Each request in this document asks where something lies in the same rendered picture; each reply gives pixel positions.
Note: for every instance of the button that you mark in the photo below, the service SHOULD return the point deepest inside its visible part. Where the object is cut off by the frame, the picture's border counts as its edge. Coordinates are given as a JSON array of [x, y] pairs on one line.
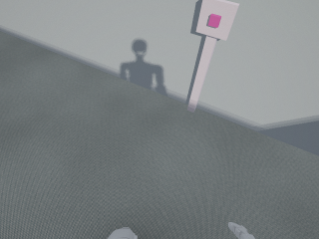
[[214, 20]]

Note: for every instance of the panel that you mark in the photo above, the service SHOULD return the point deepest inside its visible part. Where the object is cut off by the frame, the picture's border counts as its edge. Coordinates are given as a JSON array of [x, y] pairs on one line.
[[227, 10]]

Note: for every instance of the left robot thigh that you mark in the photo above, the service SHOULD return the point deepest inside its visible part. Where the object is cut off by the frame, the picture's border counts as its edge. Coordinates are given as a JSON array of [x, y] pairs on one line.
[[123, 233]]

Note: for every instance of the right robot hand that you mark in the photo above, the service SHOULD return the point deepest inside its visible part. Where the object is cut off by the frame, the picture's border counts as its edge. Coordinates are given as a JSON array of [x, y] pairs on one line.
[[239, 231]]

